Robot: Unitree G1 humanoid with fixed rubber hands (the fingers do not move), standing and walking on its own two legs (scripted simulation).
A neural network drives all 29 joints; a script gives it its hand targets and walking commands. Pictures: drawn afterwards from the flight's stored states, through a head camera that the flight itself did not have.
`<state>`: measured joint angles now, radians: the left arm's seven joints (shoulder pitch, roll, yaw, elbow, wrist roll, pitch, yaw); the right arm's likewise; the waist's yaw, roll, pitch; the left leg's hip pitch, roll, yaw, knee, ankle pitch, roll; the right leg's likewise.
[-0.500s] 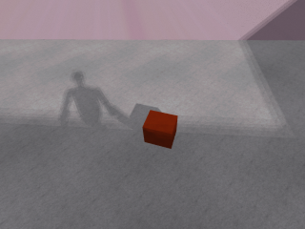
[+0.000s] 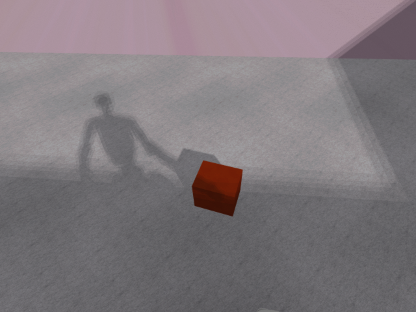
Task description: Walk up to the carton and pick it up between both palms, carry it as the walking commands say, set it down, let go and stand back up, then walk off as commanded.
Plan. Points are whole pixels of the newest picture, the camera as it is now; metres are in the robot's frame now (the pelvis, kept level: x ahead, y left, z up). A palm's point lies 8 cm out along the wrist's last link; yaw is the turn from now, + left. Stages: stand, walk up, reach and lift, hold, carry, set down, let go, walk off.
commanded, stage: walk up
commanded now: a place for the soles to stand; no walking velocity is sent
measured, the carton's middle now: (217, 188) +0.81 -0.01 -0.65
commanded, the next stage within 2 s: none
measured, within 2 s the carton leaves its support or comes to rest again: neither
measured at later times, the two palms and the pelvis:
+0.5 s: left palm out of the picture +0.15 +0.34 -0.10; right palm out of the picture +0.14 -0.32 -0.08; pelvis +0.08 +0.01 +0.00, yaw +0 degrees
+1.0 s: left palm (69, 277) +0.22 +0.33 -0.10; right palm (380, 272) +0.22 -0.33 -0.09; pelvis +0.16 +0.00 +0.00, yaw +0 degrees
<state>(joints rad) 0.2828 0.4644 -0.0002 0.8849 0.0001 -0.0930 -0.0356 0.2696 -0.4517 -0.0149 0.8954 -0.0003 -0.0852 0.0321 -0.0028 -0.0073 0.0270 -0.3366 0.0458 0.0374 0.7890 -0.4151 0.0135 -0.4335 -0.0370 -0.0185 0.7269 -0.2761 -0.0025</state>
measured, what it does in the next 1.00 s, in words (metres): walks ahead: left foot, then right foot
